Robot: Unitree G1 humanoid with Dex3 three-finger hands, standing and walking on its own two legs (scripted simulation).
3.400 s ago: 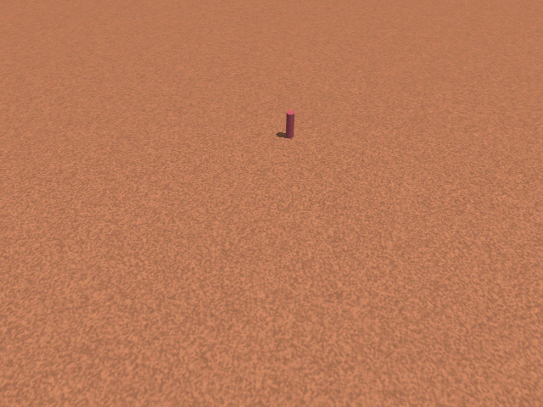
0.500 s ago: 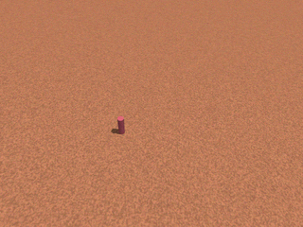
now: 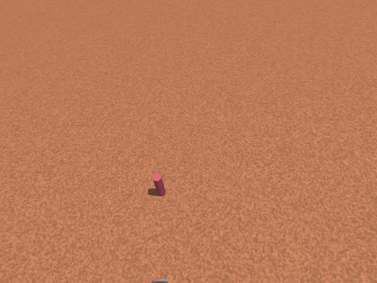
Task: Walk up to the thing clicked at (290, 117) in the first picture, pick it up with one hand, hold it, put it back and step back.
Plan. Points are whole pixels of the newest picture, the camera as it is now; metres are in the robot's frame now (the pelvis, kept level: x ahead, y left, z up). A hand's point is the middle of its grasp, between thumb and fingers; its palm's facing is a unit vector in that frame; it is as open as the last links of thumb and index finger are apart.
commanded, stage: walk up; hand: left
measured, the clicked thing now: (159, 185) +0.76 +0.25 -0.69
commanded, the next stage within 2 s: none
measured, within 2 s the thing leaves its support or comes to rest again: neither
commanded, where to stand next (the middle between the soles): +0.42 +0.04 m, yaw -1 degrees
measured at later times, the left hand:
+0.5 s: hand (74, 257) +0.23 +0.33 -0.15, palm faces -0.09 -0.93 -0.35, open 7.4 cm
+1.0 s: hand (90, 206) +0.38 +0.33 -0.16, palm faces -0.04 -0.92 -0.40, open 7.4 cm
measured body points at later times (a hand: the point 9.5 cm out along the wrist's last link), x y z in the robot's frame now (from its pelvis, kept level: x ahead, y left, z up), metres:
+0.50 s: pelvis +0.18 +0.05 +0.00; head +0.20 +0.06 +0.45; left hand +0.24 +0.38 -0.12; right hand +0.22 -0.27 -0.10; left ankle +0.18 +0.16 -0.74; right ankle +0.27 -0.10 -0.70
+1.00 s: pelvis +0.32 +0.06 -0.02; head +0.34 +0.06 +0.43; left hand +0.38 +0.38 -0.13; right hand +0.41 -0.26 -0.13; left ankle +0.41 +0.19 -0.74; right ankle +0.32 -0.09 -0.74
